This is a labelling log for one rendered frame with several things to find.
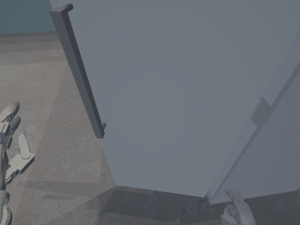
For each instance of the fridge door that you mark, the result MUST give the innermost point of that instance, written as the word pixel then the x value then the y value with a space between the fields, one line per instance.
pixel 176 81

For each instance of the robot left hand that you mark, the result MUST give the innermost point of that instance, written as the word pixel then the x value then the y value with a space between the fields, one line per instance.
pixel 8 125

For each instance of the robot right hand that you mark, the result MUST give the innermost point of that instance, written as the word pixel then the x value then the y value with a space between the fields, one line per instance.
pixel 241 214

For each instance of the robot left forearm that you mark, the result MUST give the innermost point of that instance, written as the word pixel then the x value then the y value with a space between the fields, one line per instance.
pixel 5 212

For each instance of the handle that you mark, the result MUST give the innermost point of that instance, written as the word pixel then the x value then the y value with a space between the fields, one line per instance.
pixel 68 41

